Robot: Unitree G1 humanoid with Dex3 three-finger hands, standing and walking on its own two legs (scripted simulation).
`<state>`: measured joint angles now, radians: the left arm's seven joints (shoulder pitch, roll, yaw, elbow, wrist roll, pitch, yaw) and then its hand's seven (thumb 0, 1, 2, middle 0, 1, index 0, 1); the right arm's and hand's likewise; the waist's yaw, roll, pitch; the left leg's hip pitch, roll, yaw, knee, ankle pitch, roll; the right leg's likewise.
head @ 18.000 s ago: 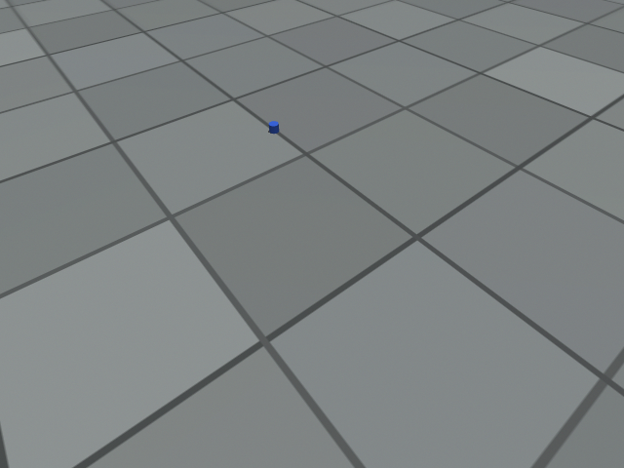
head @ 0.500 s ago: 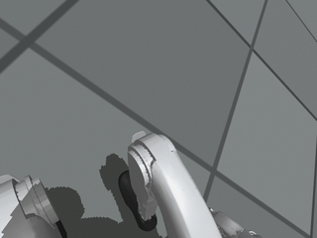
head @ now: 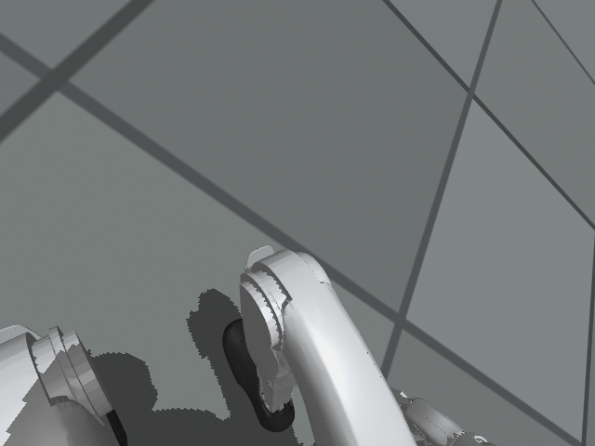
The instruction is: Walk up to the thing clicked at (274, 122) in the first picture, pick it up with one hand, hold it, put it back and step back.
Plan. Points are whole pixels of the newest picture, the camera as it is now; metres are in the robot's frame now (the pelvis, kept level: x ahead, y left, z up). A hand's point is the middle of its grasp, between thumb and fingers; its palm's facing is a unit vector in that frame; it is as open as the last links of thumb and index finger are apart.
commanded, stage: close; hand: left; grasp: from above
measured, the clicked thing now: out of the picture +0.44 +0.35 -0.28
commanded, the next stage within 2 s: settle in 0.90 s
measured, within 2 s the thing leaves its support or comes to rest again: leaves its support in 1.26 s
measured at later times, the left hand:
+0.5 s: hand out of the picture +0.42 +0.34 -0.25, palm faces -0.41 -0.18 -0.90, open 8.5 cm
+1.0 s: hand out of the picture +0.42 +0.34 -0.25, palm faces -0.41 -0.18 -0.89, open 7.2 cm
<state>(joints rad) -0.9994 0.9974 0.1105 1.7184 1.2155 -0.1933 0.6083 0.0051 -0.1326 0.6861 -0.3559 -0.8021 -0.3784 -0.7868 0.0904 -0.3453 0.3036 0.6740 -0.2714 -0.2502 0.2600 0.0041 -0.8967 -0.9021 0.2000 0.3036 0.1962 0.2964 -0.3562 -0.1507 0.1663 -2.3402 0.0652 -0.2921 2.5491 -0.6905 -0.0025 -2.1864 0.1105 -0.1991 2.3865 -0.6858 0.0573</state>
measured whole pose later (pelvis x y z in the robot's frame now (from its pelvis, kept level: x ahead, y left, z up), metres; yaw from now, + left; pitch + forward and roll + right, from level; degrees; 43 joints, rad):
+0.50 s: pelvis +0.00 +0.00 +0.00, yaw +0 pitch +25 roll -14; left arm -1.01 1.01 0.13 1.74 1.23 -0.19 0.65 0.00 0.25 0.45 -0.65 -0.62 -0.70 -0.59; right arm 0.06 -0.35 0.32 0.67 -0.28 -0.26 0.26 0.00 -0.90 -0.90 0.20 0.30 0.20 0.30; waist -0.36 -0.17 0.19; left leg -2.33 0.07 -0.30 2.55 -0.69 -0.01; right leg -2.18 0.11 -0.20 2.39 -0.68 0.06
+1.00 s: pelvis +0.00 +0.00 +0.00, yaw +0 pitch +24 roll -14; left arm -1.01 1.01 0.12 1.74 1.23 -0.21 0.64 -0.04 0.36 0.24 -0.75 -0.45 -0.93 -0.43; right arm 0.08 -0.35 0.32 0.66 -0.28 -0.25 0.25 0.00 -0.89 -0.90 0.20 0.30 0.20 0.30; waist -0.36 -0.16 0.19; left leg -2.33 0.07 -0.29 2.55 -0.69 0.00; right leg -2.18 0.11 -0.20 2.39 -0.68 0.06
